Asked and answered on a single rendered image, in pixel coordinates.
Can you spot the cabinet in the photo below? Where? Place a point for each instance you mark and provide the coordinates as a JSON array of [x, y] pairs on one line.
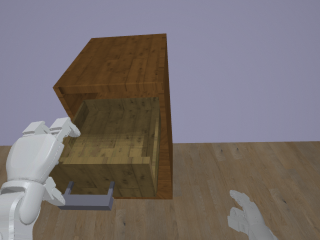
[[134, 66]]

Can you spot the right robot forearm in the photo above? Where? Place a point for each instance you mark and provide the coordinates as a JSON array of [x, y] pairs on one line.
[[260, 231]]

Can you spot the left robot forearm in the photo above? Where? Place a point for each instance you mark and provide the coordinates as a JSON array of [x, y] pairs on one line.
[[20, 205]]

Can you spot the robot left hand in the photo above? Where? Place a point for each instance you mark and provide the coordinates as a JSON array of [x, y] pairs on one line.
[[34, 155]]

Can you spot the robot right hand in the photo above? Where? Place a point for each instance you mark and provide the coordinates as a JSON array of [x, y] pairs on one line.
[[241, 220]]

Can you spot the handle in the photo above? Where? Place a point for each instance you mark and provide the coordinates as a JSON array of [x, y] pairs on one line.
[[93, 202]]

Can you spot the drawer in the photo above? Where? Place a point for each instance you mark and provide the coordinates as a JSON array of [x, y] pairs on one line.
[[119, 142]]

